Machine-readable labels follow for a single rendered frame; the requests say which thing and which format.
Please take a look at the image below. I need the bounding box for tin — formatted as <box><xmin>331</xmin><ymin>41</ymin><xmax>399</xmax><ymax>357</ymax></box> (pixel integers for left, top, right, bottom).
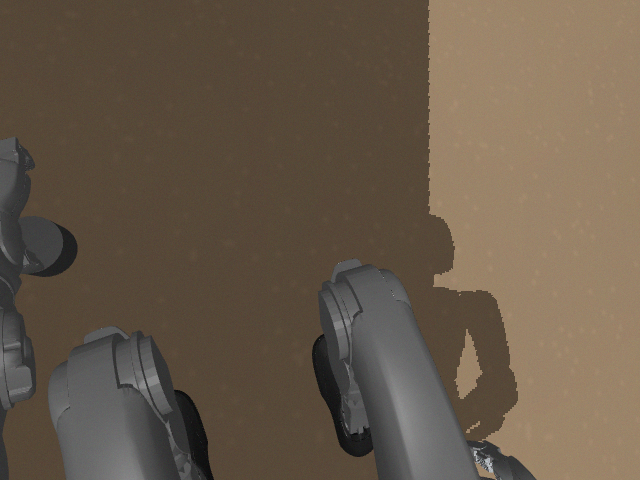
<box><xmin>18</xmin><ymin>216</ymin><xmax>78</xmax><ymax>277</ymax></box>

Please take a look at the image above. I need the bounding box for right robot hand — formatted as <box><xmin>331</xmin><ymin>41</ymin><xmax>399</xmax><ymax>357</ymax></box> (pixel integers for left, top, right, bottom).
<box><xmin>466</xmin><ymin>440</ymin><xmax>537</xmax><ymax>480</ymax></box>

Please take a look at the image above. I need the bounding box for left robot foot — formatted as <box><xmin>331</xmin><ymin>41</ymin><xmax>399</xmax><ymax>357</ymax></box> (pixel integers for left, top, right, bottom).
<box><xmin>174</xmin><ymin>390</ymin><xmax>214</xmax><ymax>480</ymax></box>

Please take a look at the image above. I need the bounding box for right robot foot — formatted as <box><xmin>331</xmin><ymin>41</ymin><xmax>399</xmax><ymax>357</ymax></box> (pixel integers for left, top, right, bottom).
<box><xmin>312</xmin><ymin>334</ymin><xmax>373</xmax><ymax>457</ymax></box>

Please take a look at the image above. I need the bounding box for left robot arm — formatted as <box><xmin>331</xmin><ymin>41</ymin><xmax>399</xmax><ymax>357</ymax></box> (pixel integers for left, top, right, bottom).
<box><xmin>0</xmin><ymin>211</ymin><xmax>36</xmax><ymax>480</ymax></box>

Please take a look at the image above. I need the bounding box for left robot hand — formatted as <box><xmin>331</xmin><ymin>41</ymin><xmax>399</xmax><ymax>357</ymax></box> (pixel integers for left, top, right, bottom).
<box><xmin>0</xmin><ymin>137</ymin><xmax>44</xmax><ymax>274</ymax></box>

